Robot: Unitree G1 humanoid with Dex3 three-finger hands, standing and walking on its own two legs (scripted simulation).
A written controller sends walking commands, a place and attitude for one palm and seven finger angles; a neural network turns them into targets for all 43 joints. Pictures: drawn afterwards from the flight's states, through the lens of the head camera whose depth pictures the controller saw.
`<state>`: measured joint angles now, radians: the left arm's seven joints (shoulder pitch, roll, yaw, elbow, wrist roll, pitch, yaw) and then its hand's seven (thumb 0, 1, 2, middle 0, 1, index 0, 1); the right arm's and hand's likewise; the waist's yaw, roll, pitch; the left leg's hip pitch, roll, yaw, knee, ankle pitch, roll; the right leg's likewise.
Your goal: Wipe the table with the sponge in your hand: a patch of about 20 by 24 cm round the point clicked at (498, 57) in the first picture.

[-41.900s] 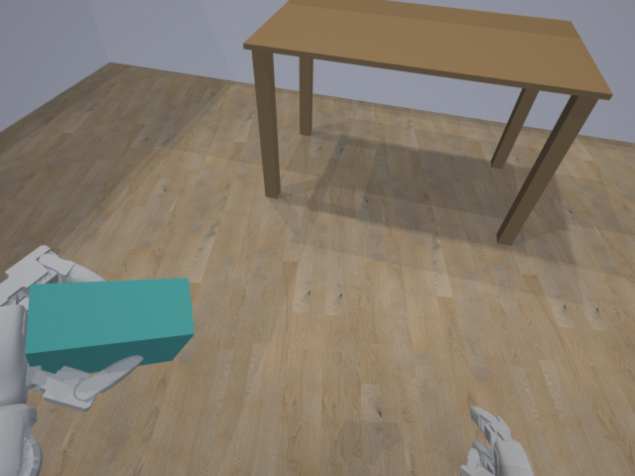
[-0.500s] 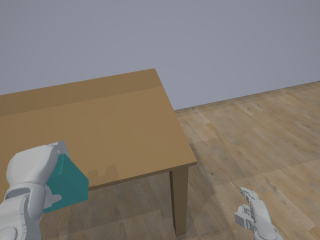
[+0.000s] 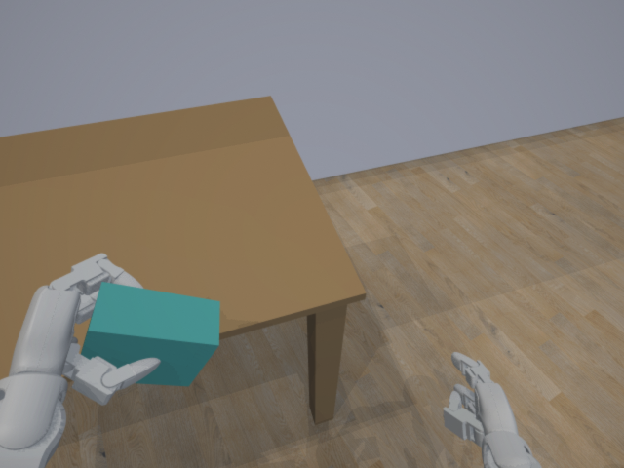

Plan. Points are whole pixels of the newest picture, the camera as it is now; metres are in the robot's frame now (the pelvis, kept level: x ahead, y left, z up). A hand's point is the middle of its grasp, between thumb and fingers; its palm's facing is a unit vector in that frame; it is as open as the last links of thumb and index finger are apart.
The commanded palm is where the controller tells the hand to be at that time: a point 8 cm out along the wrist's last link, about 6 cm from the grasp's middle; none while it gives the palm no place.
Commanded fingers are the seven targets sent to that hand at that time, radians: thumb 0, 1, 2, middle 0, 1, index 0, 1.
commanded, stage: step back with the hand held close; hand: left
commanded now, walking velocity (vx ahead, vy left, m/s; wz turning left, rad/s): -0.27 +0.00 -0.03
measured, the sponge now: (168, 341) +0.23 +0.20 +0.08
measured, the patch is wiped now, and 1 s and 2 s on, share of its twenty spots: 0.95 0.95 0.95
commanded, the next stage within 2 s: stop stepping back and stand still in 0.86 s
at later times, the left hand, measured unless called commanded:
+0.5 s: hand (19, 398) +0.13 +0.27 +0.14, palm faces +0.40 -0.83 -0.38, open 10.0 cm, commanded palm +0.07 +0.31 +0.18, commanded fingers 0.00 0.10 1.30 -1.20 -1.60 -1.20 -1.60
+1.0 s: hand out of the picture +0.03 +0.25 +0.16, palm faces +0.31 -0.89 -0.33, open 10.0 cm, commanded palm -0.04 +0.30 +0.18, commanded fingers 0.00 0.10 1.30 -1.20 -1.60 -1.20 -1.60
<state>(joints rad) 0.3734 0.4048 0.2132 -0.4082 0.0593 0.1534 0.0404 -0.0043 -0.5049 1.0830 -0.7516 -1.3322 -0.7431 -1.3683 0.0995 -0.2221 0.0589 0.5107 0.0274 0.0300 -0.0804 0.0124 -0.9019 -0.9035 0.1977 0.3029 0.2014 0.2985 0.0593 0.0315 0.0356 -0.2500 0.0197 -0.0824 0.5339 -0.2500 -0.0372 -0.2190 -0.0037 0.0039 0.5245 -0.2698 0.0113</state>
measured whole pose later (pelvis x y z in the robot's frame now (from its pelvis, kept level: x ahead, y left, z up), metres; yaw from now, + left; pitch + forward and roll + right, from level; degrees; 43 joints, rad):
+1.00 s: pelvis -0.21 +0.02 +0.00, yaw -2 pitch -1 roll -1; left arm 0.38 0.38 0.30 -0.56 -0.06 -0.05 0.12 -0.01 -0.51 1.09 -0.75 -1.34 -0.74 -1.38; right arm 0.03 -0.15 0.02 0.52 0.01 -0.02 -0.03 0.01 -0.90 -0.90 0.20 0.30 0.20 0.30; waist 0.02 -0.04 0.06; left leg -0.37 0.03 0.11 0.46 -0.08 0.05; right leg -0.41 0.05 0.07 0.94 -0.46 0.03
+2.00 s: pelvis -0.30 -0.01 -0.01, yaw -1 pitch -1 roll +1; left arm 0.42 0.37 0.32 -0.49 -0.03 -0.11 0.16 -0.01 -0.51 1.09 -0.75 -1.34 -0.75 -1.37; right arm 0.15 -0.15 0.04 0.61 0.00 -0.13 -0.05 0.01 -0.90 -0.90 0.20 0.30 0.20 0.30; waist 0.00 0.00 0.03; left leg -0.29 0.04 0.03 0.60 -0.28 -0.02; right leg -0.26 0.02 -0.05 0.62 -0.34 -0.04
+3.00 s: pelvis -0.34 +0.04 +0.01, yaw -1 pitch -1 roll -2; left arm 0.46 0.34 0.30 -0.44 -0.02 -0.14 0.16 -0.01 -0.51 1.09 -0.75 -1.34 -0.75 -1.37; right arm 0.19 -0.19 0.03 0.62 -0.01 -0.09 -0.07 0.01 -0.90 -0.90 0.20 0.30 0.20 0.30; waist 0.02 0.02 0.00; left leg -0.29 -0.01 0.02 0.48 -0.17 0.04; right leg -0.22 0.01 -0.04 0.40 -0.16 0.00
